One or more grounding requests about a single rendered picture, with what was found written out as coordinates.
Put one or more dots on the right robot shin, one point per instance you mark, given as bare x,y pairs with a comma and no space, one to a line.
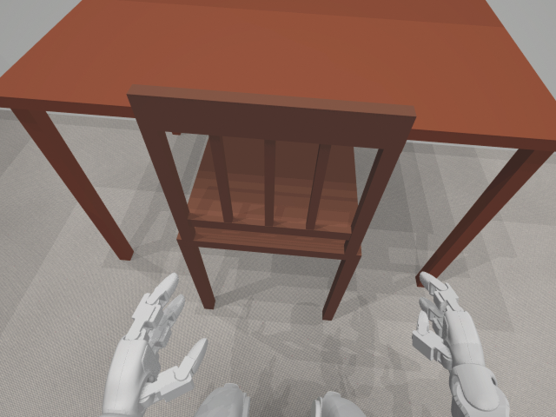
332,394

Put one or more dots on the chair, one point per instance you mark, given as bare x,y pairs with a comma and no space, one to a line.
277,175

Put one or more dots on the robot left hand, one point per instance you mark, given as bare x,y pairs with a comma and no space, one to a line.
136,357

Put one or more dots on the table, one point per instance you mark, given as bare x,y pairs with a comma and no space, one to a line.
453,60

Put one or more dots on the left robot thigh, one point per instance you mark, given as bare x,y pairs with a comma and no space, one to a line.
225,402

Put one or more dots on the robot right hand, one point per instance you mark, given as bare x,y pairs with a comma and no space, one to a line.
453,327

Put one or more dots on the robot right forearm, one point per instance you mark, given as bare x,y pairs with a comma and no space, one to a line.
475,392

